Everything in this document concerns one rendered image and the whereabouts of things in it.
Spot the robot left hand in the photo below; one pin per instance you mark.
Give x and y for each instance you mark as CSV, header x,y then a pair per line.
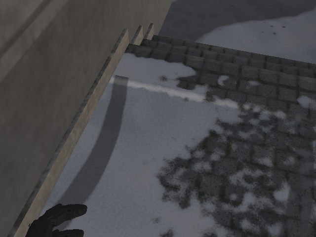
x,y
53,217

